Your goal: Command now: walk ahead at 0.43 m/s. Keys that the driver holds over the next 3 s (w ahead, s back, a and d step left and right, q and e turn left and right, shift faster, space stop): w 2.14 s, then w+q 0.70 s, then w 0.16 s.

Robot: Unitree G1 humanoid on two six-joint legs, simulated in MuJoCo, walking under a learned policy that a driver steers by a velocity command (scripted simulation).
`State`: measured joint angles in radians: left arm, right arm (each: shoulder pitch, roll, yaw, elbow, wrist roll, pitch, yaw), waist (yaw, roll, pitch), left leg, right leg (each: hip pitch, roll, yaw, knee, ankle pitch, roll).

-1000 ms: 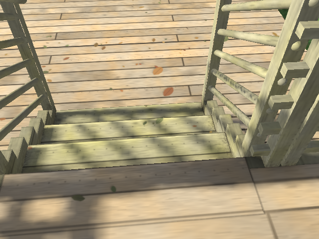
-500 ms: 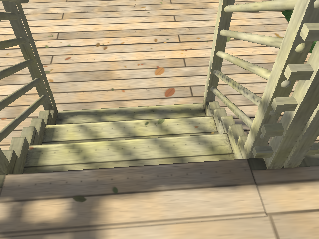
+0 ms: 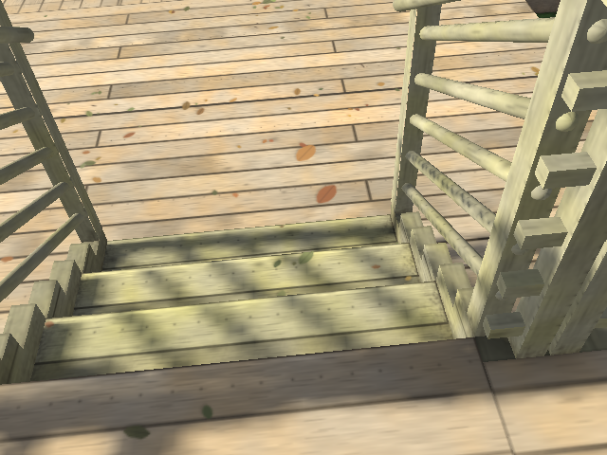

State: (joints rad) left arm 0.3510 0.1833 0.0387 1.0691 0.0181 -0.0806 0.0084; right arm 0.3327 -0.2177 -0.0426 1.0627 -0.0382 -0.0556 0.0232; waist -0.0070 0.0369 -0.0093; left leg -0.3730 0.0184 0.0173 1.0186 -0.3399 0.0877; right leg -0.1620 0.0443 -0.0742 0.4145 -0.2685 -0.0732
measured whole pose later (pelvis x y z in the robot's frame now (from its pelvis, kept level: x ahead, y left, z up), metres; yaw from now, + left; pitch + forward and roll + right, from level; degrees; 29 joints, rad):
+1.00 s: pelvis +0.54 -0.02 -0.01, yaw +0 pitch -1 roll +0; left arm 0.21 0.21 0.06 0.95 0.02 -0.08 0.00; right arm 0.33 -0.21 -0.04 0.98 -0.01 -0.03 -0.01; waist -0.01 0.01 0.06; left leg -0.36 -0.01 -0.01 1.20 -0.39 0.09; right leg -0.29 0.06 -0.10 0.48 -0.17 -0.10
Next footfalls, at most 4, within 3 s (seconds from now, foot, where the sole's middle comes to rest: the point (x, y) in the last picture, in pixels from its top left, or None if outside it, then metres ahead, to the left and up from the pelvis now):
0.34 left None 0.36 0.08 -0.78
0.86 right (367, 405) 0.64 -0.08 -0.78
1.58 left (263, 325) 0.97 0.19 -0.95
2.16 right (321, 273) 1.29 0.01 -1.11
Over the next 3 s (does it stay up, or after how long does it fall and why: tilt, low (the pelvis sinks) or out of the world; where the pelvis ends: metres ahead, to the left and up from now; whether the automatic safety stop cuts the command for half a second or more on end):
stays up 1.60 0.21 -0.54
